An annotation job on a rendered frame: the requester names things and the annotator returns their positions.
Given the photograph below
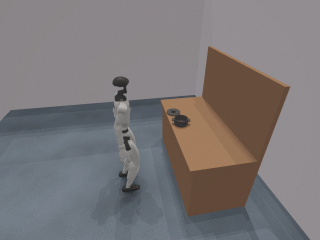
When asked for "right robot hand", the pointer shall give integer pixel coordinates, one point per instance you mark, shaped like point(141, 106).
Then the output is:
point(124, 154)

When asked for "robot right forearm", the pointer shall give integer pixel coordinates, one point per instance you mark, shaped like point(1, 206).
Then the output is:
point(119, 137)

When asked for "lid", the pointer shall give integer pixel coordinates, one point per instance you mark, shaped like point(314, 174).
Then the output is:
point(169, 112)

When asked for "robot right upper arm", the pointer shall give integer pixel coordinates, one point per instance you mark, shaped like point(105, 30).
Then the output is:
point(121, 111)

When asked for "humanoid robot torso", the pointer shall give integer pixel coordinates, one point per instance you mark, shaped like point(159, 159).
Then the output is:
point(126, 121)

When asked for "left robot shin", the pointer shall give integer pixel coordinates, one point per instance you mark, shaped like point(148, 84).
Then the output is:
point(126, 165)

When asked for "table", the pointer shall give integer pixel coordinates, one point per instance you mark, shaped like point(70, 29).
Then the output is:
point(216, 157)

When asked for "pot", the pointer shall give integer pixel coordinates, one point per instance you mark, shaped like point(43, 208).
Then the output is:
point(181, 120)

